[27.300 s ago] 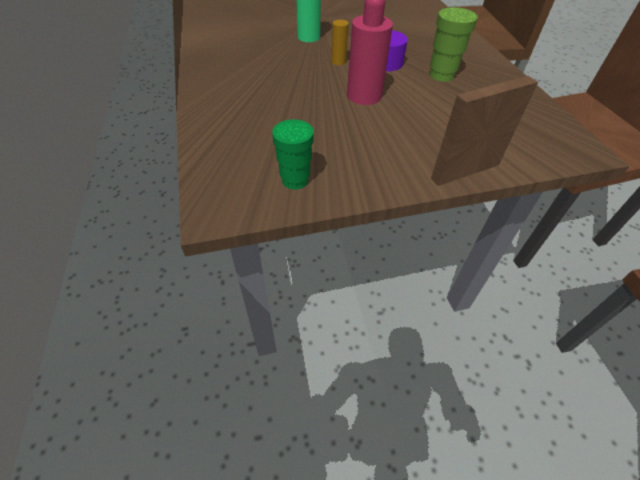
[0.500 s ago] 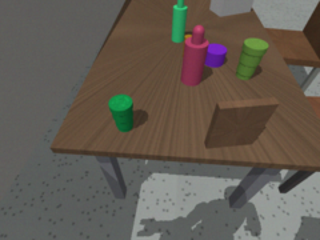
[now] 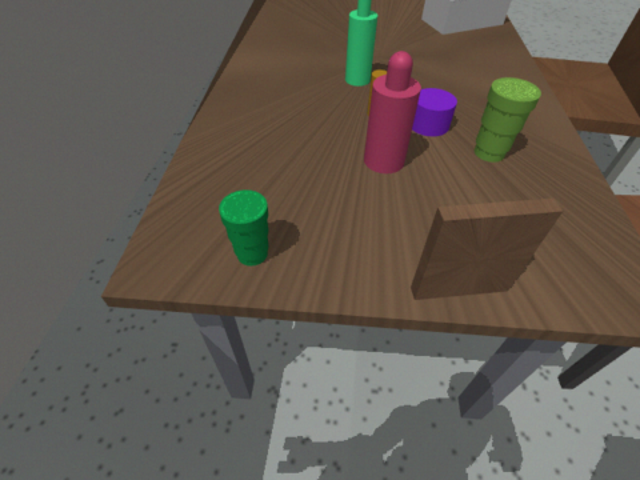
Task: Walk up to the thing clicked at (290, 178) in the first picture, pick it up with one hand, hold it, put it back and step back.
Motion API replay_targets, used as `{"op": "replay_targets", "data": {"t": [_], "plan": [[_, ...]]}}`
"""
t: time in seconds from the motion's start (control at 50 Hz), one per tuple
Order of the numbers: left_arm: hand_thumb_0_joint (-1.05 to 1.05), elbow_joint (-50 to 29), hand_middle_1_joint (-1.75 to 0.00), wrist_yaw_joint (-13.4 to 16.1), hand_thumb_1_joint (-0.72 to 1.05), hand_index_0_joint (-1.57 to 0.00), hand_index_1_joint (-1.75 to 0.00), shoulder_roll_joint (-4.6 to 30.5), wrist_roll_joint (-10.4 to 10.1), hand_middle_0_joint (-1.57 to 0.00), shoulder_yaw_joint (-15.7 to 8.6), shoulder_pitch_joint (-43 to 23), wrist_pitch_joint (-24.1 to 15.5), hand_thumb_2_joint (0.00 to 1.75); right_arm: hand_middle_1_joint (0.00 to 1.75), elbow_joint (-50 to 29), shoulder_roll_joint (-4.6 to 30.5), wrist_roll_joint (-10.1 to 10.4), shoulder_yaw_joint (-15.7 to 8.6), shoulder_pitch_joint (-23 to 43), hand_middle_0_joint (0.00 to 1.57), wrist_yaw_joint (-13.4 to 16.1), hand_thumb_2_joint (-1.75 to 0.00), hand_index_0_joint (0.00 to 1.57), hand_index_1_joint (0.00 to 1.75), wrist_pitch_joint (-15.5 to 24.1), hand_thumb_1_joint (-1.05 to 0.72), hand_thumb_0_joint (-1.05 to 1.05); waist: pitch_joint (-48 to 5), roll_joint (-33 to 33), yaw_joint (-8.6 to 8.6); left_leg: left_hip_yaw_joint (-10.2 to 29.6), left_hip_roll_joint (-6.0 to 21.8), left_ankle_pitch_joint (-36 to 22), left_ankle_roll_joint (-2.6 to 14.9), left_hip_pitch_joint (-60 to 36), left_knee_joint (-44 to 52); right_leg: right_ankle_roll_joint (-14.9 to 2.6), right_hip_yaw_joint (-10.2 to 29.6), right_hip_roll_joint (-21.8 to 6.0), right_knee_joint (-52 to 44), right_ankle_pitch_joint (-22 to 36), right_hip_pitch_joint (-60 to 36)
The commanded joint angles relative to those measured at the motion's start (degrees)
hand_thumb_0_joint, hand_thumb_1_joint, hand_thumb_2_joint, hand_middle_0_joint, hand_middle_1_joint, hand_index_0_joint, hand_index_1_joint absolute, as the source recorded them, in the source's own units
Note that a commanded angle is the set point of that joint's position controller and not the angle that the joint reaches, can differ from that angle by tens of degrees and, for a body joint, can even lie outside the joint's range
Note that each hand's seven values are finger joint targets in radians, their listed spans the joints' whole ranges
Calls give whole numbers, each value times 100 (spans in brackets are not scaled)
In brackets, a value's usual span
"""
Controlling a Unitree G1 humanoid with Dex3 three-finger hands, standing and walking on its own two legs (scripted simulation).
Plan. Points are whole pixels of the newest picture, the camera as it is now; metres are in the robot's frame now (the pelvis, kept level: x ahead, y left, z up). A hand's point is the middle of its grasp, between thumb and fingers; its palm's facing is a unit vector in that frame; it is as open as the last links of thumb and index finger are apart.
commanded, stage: stand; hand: left
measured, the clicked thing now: (248, 231) +0.47 +0.13 +0.00
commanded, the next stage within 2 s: step back in 1.84 s
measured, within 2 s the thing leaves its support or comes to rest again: neither
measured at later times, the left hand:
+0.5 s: hand out of the picture +0.06 +0.25 -0.16, palm faces -0.03 -0.94 -0.34, open 7.4 cm
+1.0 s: hand out of the picture +0.07 +0.25 -0.16, palm faces -0.03 -0.94 -0.34, open 7.4 cm
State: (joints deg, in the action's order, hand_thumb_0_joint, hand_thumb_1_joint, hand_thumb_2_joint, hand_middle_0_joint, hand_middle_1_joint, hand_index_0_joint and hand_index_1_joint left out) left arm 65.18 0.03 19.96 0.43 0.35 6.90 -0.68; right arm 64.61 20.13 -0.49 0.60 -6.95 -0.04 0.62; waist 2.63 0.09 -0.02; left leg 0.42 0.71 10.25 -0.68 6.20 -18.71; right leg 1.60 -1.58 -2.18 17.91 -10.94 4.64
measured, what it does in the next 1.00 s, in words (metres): stands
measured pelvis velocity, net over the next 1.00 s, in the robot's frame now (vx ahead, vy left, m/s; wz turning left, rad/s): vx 0.00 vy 0.00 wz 0.00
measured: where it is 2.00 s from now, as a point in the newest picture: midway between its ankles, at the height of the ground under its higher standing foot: outside the picture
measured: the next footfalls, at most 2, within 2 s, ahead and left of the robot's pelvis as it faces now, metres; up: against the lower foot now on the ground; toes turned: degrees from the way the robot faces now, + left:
none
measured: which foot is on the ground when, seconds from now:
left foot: down 0.00-1.00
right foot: down 0.00-1.00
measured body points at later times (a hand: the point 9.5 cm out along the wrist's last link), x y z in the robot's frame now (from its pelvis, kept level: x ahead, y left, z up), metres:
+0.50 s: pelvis +0.00 +0.00 +0.00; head +0.01 +0.00 +0.45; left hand +0.07 +0.30 -0.13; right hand +0.07 -0.30 -0.13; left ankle +0.00 +0.13 -0.75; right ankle -0.01 -0.14 -0.75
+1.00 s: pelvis +0.00 +0.00 +0.00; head +0.01 +0.00 +0.45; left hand +0.07 +0.30 -0.13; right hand +0.08 -0.30 -0.13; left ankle +0.00 +0.13 -0.75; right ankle -0.01 -0.14 -0.75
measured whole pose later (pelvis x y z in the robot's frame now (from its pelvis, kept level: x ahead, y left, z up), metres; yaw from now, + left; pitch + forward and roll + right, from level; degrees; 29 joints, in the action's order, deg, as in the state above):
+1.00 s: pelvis +0.00 +0.00 +0.00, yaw +0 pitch -2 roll +0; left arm 64.8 0.0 20.0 0.5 0.2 7.1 -0.7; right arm 64.3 20.1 -0.4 0.5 -6.7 -0.1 0.5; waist 3.0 0.1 0.0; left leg 0.5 0.9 10.6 -0.8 6.1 -18.7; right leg 1.5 -1.7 -2.0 17.8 -11.3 4.5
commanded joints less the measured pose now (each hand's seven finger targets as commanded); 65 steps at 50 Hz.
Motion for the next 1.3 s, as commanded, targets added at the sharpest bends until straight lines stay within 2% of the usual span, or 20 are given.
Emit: {"op": "replay_targets", "data": {"t": [0.0,0.1,0.16,0.28,0.52,0.76,0.96,1.28], "plan": [[0,-332,-30,68,90,-20,-30,1229,19,-20,-245,-187,-94,90,30,-296,1196,-5,-230,175,20,64,-90,20,30,100,-90,0,-297,-22,-3,514,658,-882,166,38,320,-223,424,-598,-298,756,-11],[0,-344,-30,55,90,-20,-30,1221,18,-20,-265,-201,-75,90,30,-306,1198,-11,-229,193,20,64,-90,20,30,117,-90,0,-325,54,15,492,649,-889,161,65,350,-244,436,-608,-243,788,-64],[0,-344,-30,58,90,-20,-30,1247,20,-20,-265,-190,-78,90,30,-319,1200,-2,-246,239,20,61,-90,20,30,103,-90,0,-298,-14,15,518,655,-787,160,3,353,-240,413,-581,-285,593,36],[0,-369,-30,61,90,-20,-30,1231,30,-20,-265,-204,-92,90,30,-321,1213,-11,-245,240,20,65,-90,20,30,105,-90,0,-365,1,4,487,660,-891,177,-13,278,-244,450,-623,-274,844,-33],[0,-355,-30,55,90,-20,-30,1236,19,-20,-259,-149,-88,90,30,-305,1217,-9,-242,201,20,67,-90,20,30,103,-90,0,-376,-8,12,486,646,-903,170,30,286,-238,451,-634,-265,872,-95],[0,-374,-30,61,90,-20,-30,1223,17,-20,-252,-156,-92,90,30,-318,1217,3,-237,231,20,66,-90,20,30,113,-90,0,-417,7,24,492,670,-1194,168,-127,256,-231,407,-613,-234,994,-16],[0,-370,-30,60,90,-20,-30,1237,15,-20,-269,-175,-97,90,30,-308,1200,-1,-244,162,20,63,-90,20,30,95,-90,0,-284,-30,-6,463,632,-879,163,2,288,-233,453,-619,-315,874,-12],[0,-387,-30,57,90,-20,-30,1224,27,-20,-275,-156,-73,90,30,-333,1206,-1,-239,195,20,73,-90,20,30,118,-90,0,-425,60,28,473,676,-1189,172,-43,290,-255,419,-628,-214,1045,-132]]}}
